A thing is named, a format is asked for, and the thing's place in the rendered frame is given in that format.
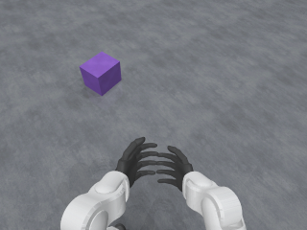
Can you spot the robot right forearm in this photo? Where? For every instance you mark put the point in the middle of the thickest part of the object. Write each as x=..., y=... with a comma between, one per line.
x=219, y=206

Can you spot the robot left forearm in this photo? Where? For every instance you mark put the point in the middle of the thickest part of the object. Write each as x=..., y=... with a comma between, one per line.
x=104, y=203

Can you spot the robot right hand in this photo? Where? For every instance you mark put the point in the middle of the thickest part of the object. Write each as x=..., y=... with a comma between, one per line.
x=180, y=165

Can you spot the carton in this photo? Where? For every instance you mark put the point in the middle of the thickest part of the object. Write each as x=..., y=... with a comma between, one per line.
x=101, y=73

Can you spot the robot left hand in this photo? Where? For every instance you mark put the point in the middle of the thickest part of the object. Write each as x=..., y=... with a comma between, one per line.
x=130, y=163

